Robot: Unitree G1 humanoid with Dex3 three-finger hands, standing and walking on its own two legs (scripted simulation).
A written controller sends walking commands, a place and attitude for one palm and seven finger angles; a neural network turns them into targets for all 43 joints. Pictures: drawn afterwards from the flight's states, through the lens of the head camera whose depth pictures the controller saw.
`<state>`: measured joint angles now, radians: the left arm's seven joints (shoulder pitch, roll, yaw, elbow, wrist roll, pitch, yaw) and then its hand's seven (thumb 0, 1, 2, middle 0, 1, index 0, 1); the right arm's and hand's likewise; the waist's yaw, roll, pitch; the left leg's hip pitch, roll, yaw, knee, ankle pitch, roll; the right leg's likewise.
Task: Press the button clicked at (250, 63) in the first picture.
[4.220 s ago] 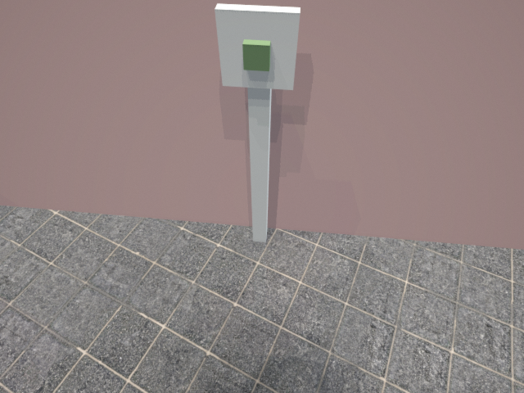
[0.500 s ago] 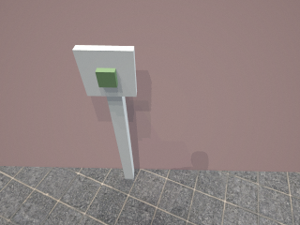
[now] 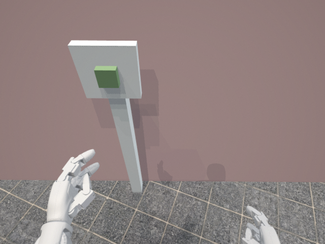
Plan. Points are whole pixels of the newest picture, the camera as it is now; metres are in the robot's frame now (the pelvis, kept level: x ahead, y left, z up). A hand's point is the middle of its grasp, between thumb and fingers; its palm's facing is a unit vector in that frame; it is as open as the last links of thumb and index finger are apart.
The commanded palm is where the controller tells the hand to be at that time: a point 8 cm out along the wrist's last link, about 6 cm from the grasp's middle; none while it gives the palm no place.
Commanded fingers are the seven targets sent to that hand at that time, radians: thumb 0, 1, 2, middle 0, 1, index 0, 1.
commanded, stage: raise the hand and make a fist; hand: left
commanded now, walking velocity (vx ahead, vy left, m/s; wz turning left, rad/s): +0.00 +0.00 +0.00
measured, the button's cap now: (107, 76) +0.54 +0.17 +0.15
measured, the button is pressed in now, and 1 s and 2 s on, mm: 0 0 0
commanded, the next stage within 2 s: aim a knuckle at the button in 1.72 s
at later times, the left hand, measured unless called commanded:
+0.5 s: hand (92, 213) +0.19 +0.16 +0.03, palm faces -0.07 -1.00 -0.02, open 3.3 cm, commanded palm +0.15 +0.23 +0.05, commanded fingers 0.00 0.90 0.90 -1.30 -1.50 -1.30 -1.50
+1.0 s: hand (54, 192) +0.21 +0.22 +0.11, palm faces +0.07 -1.00 -0.06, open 3.1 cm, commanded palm +0.17 +0.27 +0.11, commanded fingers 0.00 0.90 0.90 -1.30 -1.50 -1.30 -1.50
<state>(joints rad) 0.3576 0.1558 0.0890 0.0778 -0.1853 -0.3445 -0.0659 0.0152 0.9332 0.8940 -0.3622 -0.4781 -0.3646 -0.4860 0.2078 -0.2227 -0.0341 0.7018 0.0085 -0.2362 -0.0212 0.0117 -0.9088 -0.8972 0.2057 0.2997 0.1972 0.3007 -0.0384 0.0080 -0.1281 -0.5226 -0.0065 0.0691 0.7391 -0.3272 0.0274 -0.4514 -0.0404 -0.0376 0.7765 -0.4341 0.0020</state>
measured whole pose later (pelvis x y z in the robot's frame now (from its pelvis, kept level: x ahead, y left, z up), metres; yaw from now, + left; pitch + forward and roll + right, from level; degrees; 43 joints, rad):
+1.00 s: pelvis -0.01 +0.01 +0.00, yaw +2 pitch +4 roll -2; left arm 0.37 0.27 0.22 -0.18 -0.30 -0.19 -0.23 0.02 0.90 0.89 -1.30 -1.49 -1.30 -1.50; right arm 0.23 -0.23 0.04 0.55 0.05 -0.24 -0.06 0.01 -0.90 -0.90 0.20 0.30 0.20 0.30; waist 0.01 0.03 -0.10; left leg -0.52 0.01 0.02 0.80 -0.36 0.04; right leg -0.39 -0.02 -0.08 0.74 -0.42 0.01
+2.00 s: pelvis -0.01 -0.02 +0.02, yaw +2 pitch +0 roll -1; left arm 0.13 0.29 0.25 -0.02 -0.31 -0.06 -0.28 0.02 0.90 0.89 -1.30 -1.50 -1.31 -1.50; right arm 0.23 -0.26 0.05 0.64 0.06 -0.26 -0.09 0.01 -0.90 -0.90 0.21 0.30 0.20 0.30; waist 0.03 0.05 -0.03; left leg -0.35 0.03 0.00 0.63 -0.27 -0.01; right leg -0.23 0.01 -0.10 0.60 -0.37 -0.03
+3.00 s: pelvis +0.00 -0.01 +0.01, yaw +0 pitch +7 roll +0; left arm -0.58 0.25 0.19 0.75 -0.15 -0.21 -0.07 0.02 0.90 0.89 -1.30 -1.50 -1.30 -1.50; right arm 0.31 -0.25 0.01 0.68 0.04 -0.04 -0.03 0.01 -0.91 -0.90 0.21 0.30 0.20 0.30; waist -0.07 0.01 -0.05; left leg -0.49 0.03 0.05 0.68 -0.30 0.01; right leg -0.41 0.00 -0.05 0.68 -0.38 -0.02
